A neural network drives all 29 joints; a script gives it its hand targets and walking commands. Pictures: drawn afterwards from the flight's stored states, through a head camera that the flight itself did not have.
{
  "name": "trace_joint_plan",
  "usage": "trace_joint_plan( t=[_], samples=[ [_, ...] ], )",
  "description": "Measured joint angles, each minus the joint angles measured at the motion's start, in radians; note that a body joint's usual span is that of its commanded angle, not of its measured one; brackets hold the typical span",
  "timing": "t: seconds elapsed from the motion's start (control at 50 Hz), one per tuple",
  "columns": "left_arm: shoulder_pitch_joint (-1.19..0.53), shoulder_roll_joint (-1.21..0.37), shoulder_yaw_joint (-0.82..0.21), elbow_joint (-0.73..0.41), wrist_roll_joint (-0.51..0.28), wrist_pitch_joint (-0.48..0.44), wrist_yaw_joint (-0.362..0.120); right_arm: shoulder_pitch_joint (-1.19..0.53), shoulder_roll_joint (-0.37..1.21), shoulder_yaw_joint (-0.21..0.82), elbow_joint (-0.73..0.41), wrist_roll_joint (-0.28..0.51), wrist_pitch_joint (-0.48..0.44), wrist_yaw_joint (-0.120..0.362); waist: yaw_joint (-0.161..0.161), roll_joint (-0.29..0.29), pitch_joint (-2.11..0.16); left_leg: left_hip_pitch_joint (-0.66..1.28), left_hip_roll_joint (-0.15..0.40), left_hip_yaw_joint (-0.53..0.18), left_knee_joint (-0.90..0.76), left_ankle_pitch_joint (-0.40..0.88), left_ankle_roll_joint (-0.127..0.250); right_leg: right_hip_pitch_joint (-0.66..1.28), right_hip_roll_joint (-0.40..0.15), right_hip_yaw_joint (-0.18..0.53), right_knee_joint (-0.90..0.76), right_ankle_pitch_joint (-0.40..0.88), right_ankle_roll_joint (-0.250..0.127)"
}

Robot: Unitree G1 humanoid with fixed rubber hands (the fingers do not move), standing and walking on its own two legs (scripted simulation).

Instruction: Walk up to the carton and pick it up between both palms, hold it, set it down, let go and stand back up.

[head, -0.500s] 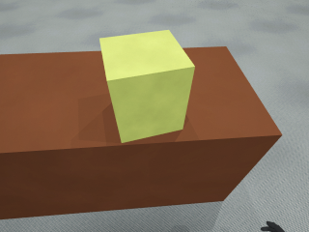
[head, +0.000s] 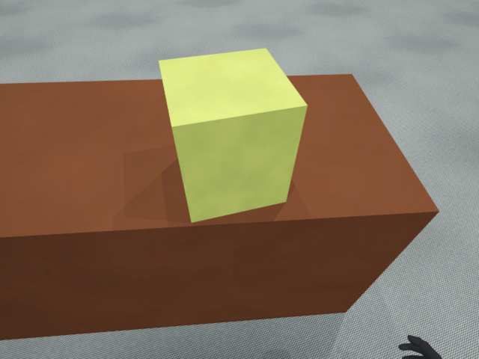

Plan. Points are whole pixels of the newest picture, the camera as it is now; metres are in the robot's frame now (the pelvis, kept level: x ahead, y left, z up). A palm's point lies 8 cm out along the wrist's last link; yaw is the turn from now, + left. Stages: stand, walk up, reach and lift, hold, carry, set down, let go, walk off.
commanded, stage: stand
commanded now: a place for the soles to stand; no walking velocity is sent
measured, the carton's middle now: (227, 137) +0.53 +0.03 +0.08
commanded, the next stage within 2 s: reach and lift in 0.02 s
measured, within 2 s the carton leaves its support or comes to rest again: neither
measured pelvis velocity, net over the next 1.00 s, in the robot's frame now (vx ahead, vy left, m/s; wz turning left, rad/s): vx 0.01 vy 0.00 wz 0.00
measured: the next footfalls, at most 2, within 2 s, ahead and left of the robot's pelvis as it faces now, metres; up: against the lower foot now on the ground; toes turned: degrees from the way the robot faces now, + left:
none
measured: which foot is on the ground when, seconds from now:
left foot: down 0.00-1.00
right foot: down 0.00-1.00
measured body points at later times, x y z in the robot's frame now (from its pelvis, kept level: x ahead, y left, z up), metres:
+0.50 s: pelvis +0.01 -0.01 +0.01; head +0.02 -0.01 +0.46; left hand +0.19 +0.26 -0.06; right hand +0.16 -0.30 -0.08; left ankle +0.02 +0.13 -0.71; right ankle +0.04 -0.15 -0.71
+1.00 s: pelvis +0.01 +0.00 +0.03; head +0.00 +0.00 +0.48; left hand +0.20 +0.23 -0.01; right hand +0.19 -0.28 -0.01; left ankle +0.02 +0.13 -0.71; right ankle +0.04 -0.15 -0.71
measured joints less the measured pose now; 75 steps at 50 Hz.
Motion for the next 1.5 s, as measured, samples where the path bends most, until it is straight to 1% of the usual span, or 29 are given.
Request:
trace_joint_plan(
  t=[0.06, 0.08, 0.12, 0.16, 0.22, 0.28, 0.34, 0.44, 0.52, 0.58, 0.64, 0.74, 0.82, 0.96, 1.12, 1.24, 1.32, 1.44, 1.5],
  samples=[
    [-0.001, 0.0, 0.0, 0.0, 0.0, 0.0, 0.0, 0.0, 0.001, 0.0, 0.005, 0.0, 0.001, 0.0, 0.0, 0.0, -0.001, 0.0, 0.0, 0.0, 0.0, 0.0, 0.0, 0.001, 0.0, 0.0, -0.002, 0.0, 0.0],
    [-0.003, 0.0, 0.002, -0.03, 0.0, 0.054, 0.006, -0.012, 0.006, -0.006, 0.042, -0.022, -0.037, 0.002, 0.0, -0.002, 0.0, -0.002, -0.001, 0.0, 0.0, 0.0, -0.001, -0.002, -0.001, 0.0, 0.001, -0.001, 0.0],
    [-0.022, -0.002, 0.007, -0.125, 0.0, 0.201, 0.026, -0.05, 0.019, -0.024, 0.116, -0.057, -0.109, 0.022, 0.0, -0.004, 0.011, -0.009, -0.003, 0.0, 0.013, -0.004, -0.001, -0.012, -0.002, 0.0, 0.02, -0.008, 0.0],
    [-0.057, -0.011, 0.013, -0.211, 0.0, 0.302, 0.037, -0.079, 0.029, -0.037, 0.143, -0.072, -0.155, 0.044, 0.0, -0.001, 0.033, -0.012, -0.003, 0.0, 0.035, -0.014, -0.001, -0.017, -0.002, 0.0, 0.046, -0.019, 0.0],
    [-0.11, -0.037, 0.014, -0.32, 0.0, 0.389, 0.039, -0.098, 0.046, -0.052, 0.144, -0.074, -0.198, 0.058, 0.0, 0.006, 0.043, -0.012, -0.003, -0.001, 0.043, -0.018, -0.003, -0.02, -0.003, 0.0, 0.06, -0.025, 0.002],
    [-0.138, -0.083, 0.012, -0.423, 0.0, 0.419, 0.039, -0.102, 0.044, -0.052, 0.145, -0.074, -0.217, 0.061, 0.0, 0.021, 0.043, -0.01, -0.003, -0.001, 0.041, -0.018, -0.003, -0.018, -0.003, -0.001, 0.058, -0.025, 0.003],
    [-0.14, -0.123, 0.013, -0.479, 0.0, 0.422, 0.029, -0.088, 0.039, -0.052, 0.13, -0.068, -0.213, 0.061, 0.0, 0.027, 0.042, 0.012, -0.003, -0.001, 0.021, -0.013, -0.003, 0.005, -0.004, -0.001, 0.039, -0.021, 0.016],
    [-0.11, -0.149, 0.021, -0.51, 0.0, 0.422, 0.029, -0.03, 0.031, -0.052, 0.036, -0.029, -0.207, 0.062, 0.0, 0.022, 0.04, 0.078, -0.003, 0.0, -0.054, 0.016, -0.004, 0.069, -0.005, -0.003, -0.033, 0.006, 0.02],
    [-0.059, -0.152, 0.044, -0.547, 0.0, 0.422, 0.048, -0.01, 0.017, -0.052, -0.017, -0.016, -0.18, 0.067, 0.0, 0.015, 0.036, 0.123, -0.003, 0.001, -0.122, 0.049, -0.004, 0.115, -0.007, -0.003, -0.104, 0.041, 0.02],
    [-0.025, -0.152, 0.048, -0.567, 0.0, 0.421, 0.065, 0.007, 0.012, -0.052, -0.068, -0.008, -0.16, 0.081, 0.0, 0.009, 0.027, 0.138, -0.003, 0.002, -0.161, 0.072, -0.004, 0.132, -0.008, -0.003, -0.148, 0.066, 0.02],
    [0.002, -0.157, 0.048, -0.59, 0.0, 0.418, 0.083, 0.021, 0.008, -0.052, -0.096, 0.006, -0.149, 0.103, 0.0, 0.008, 0.023, 0.147, -0.003, 0.003, -0.19, 0.09, -0.004, 0.146, -0.009, -0.002, -0.186, 0.089, 0.02],
    [0.044, -0.173, 0.026, -0.658, 0.0, 0.376, 0.111, 0.061, 0.018, -0.052, -0.155, 0.019, -0.138, 0.127, 0.0, 0.008, 0.002, 0.154, -0.003, 0.003, -0.227, 0.113, -0.004, 0.162, -0.01, -0.003, -0.241, 0.121, 0.02],
    [0.046, -0.192, 0.003, -0.697, 0.0, 0.347, 0.126, 0.075, 0.025, -0.052, -0.2, 0.034, -0.128, 0.15, 0.0, 0.009, -0.008, 0.163, -0.003, 0.004, -0.238, 0.118, -0.004, 0.174, -0.01, -0.003, -0.258, 0.129, 0.02],
    [0.05, -0.225, -0.007, -0.746, 0.0, 0.333, 0.141, 0.08, 0.015, -0.052, -0.296, 0.079, -0.101, 0.164, 0.0, 0.008, -0.028, 0.179, -0.003, 0.005, -0.26, 0.123, -0.004, 0.186, -0.011, -0.003, -0.273, 0.13, 0.02],
    [0.099, -0.253, -0.009, -0.873, 0.0, 0.327, 0.163, 0.089, 0.002, -0.052, -0.411, 0.147, -0.052, 0.175, 0.0, 0.006, -0.033, 0.21, -0.003, 0.006, -0.31, 0.136, -0.008, 0.208, -0.011, -0.003, -0.303, 0.134, 0.02],
    [0.182, -0.279, -0.02, -0.997, 0.0, 0.307, 0.181, 0.142, -0.013, -0.052, -0.504, 0.204, -0.045, 0.176, 0.0, 0.007, -0.039, 0.232, -0.003, 0.008, -0.349, 0.147, -0.015, 0.223, -0.012, -0.003, -0.33, 0.136, 0.016],
    [0.216, -0.294, -0.025, -1.041, 0.0, 0.288, 0.183, 0.171, -0.016, -0.052, -0.564, 0.234, -0.046, 0.176, 0.0, 0.008, -0.039, 0.237, -0.003, 0.008, -0.36, 0.148, -0.015, 0.228, -0.012, -0.003, -0.339, 0.137, 0.016],
    [0.245, -0.306, -0.054, -1.119, 0.0, 0.263, 0.2, 0.198, -0.016, -0.052, -0.663, 0.272, -0.048, 0.176, 0.0, 0.008, -0.039, 0.238, -0.003, 0.008, -0.371, 0.155, -0.018, 0.23, -0.013, -0.003, -0.352, 0.145, 0.015],
    [0.245, -0.317, -0.071, -1.159, 0.0, 0.262, 0.215, 0.197, -0.019, -0.052, -0.699, 0.293, -0.048, 0.176, 0.0, 0.008, -0.039, 0.238, -0.003, 0.008, -0.371, 0.157, -0.018, 0.23, -0.013, -0.003, -0.353, 0.148, 0.015]
  ],
)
